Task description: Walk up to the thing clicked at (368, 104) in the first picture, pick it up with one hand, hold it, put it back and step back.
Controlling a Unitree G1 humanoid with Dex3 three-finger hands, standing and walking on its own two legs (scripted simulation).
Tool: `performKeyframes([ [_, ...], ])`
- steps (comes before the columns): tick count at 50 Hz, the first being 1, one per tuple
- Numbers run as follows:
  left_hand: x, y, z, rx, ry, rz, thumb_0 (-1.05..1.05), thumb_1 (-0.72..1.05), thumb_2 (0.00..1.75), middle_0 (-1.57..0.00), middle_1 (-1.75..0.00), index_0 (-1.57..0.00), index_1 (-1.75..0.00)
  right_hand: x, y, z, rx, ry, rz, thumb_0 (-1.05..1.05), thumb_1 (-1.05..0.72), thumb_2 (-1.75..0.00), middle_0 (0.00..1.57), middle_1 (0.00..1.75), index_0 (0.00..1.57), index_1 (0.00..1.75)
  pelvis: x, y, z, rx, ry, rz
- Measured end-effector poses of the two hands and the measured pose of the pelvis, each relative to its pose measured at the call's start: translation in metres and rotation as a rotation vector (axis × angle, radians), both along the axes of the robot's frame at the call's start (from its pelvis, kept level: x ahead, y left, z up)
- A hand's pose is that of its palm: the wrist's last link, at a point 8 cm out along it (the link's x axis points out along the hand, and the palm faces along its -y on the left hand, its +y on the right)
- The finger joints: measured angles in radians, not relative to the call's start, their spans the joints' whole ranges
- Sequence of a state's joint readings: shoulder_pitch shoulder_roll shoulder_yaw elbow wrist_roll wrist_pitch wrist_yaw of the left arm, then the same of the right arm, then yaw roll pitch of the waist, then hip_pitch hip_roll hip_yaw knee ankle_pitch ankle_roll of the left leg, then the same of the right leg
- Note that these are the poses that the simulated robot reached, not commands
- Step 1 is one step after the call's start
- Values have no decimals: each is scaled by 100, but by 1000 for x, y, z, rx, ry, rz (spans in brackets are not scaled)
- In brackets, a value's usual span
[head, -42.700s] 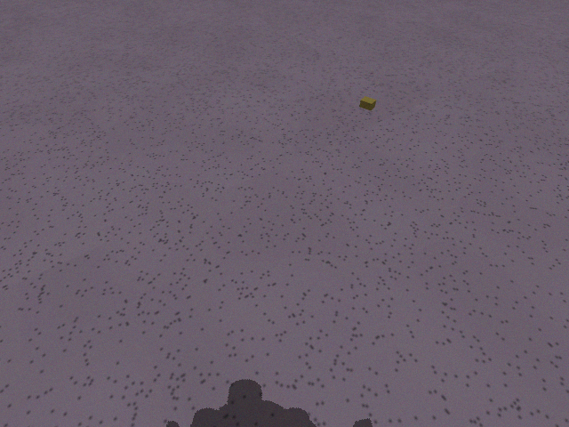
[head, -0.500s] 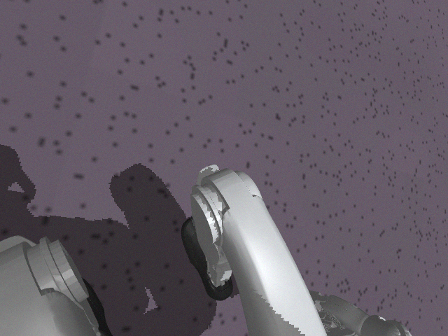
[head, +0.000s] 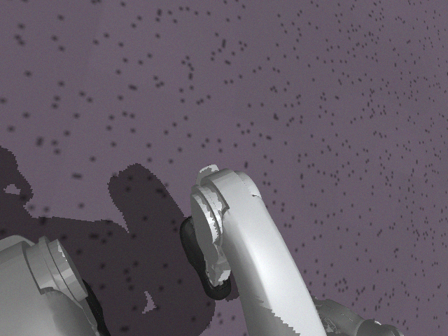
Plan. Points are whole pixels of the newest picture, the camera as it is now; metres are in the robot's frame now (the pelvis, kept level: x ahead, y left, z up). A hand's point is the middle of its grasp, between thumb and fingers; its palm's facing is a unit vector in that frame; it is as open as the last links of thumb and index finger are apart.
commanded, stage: open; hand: left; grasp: from above
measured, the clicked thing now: out of the picture +0.43 +0.33 -0.29
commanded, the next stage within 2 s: withdraw in 0.18 s
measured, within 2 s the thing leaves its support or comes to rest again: neither
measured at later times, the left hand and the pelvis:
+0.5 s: hand out of the picture +0.42 +0.33 -0.24, palm faces +0.07 -0.49 -0.87, open 13.1 cm; pelvis +0.00 +0.00 +0.00, yaw +0 degrees
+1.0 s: hand out of the picture +0.41 +0.36 -0.09, palm faces -0.32 -0.34 -0.88, open 13.8 cm; pelvis -0.01 -0.01 +0.03, yaw +5 degrees
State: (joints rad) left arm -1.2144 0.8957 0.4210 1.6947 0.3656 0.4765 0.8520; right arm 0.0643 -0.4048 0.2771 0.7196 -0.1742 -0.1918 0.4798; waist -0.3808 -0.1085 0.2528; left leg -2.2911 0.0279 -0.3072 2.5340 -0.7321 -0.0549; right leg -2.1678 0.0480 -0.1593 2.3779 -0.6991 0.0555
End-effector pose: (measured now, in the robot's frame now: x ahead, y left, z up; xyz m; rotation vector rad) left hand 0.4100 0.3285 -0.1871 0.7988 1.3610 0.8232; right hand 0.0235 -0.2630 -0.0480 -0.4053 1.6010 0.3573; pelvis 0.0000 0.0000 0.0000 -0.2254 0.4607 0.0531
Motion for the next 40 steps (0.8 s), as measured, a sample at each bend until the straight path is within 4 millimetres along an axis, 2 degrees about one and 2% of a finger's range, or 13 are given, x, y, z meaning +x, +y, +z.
performKeyframes([
  [19, -3, 1, 1, 3, 4, 7, 0, -27, 84, -21, -86, -21, -85, 7, -4, 3, -4, -5, 29, 0, -90, -89, 20, 30, 20, 30, 0, -1, 3, 1, -1, 3],
  [25, 6, 8, 7, 5, -37, -3, 0, -31, 86, -18, -90, -20, -88, 5, -4, 3, -6, -1, 18, 0, -90, -90, 20, 30, 20, 30, 0, -1, 5, 2, 10, 1],
  [29, 16, 24, 28, 42, -80, -58, 0, -35, 88, -16, -93, -18, -90, 5, -3, 1, -4, -13, -14, 0, -91, -90, 20, 30, 20, 30, 0, -1, 7, 6, 40, -6],
  [34, 26, 40, 75, 92, -115, -187, 0, -40, 91, -12, -96, -14, -93, 12, -3, -2, 7, -71, -60, 0, -91, -90, 20, 30, 20, 30, 0, -1, 14, 21, 84, 0],
  [40, 17, 43, 131, 130, -39, -373, 0, -44, 94, -9, -99, -11, -96, 24, -4, -10, 18, -181, -130, 0, -91, -90, 20, 30, 20, 30, 0, -1, 22, 43, 107, 14],
])
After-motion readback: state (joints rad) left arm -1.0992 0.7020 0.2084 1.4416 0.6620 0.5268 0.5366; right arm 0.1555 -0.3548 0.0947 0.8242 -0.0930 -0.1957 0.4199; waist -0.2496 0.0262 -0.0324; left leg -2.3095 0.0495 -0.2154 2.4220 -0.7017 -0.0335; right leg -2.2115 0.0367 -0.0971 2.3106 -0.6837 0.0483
